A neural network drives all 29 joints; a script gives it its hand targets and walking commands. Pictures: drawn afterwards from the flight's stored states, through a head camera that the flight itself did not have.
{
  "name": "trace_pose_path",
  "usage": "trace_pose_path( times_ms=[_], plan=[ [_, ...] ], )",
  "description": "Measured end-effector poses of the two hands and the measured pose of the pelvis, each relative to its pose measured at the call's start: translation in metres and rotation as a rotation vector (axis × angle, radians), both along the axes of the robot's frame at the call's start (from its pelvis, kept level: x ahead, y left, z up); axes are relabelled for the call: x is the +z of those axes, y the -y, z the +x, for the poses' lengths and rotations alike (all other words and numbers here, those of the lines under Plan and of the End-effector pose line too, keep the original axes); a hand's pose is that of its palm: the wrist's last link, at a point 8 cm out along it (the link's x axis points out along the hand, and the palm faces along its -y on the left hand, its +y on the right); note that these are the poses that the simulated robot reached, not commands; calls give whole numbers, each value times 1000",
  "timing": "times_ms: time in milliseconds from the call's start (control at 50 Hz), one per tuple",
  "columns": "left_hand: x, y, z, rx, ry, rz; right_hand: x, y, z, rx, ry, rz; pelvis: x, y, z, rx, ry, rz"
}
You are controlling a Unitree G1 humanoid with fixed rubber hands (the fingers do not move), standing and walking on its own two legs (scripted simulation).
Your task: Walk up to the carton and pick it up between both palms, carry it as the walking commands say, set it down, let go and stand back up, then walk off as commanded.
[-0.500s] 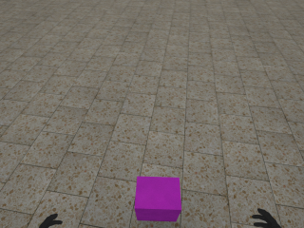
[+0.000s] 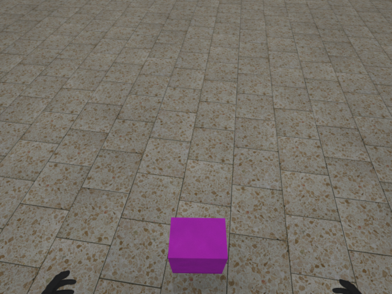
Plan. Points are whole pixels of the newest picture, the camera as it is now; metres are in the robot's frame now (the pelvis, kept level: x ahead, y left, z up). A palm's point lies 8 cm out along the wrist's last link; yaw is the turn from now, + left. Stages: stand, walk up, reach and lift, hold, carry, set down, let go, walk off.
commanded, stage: walk up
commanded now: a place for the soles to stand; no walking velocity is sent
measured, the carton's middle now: (197, 246) +0.39 +0.01 -0.65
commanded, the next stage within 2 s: reach and lift in 0.64 s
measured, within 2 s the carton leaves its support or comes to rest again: neither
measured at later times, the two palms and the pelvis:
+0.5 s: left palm out of the picture +0.09 +0.31 -0.10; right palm out of the picture +0.08 -0.33 -0.10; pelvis -0.01 -0.01 +0.00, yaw +1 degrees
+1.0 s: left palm (79, 267) +0.19 +0.28 -0.11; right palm (332, 277) +0.18 -0.29 -0.12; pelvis +0.01 -0.01 -0.03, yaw +0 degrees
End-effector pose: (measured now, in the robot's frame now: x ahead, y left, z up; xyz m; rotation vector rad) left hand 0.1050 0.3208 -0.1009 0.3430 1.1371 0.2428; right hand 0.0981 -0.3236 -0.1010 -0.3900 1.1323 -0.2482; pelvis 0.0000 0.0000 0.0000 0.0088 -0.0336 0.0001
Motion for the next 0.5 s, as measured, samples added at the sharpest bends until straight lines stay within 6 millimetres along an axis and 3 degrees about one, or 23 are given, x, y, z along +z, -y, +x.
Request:
trace_pose_path(
  times_ms=[240,500],
  plan=[
    [-1,8,-11,3,8,-13,0,10,-10,27,3,-6,-2,9,-10,5,-4,-1],
    [-1,8,-10,6,17,-17,-1,9,-16,38,-12,-5,-3,10,-7,12,-10,-1]
  ],
)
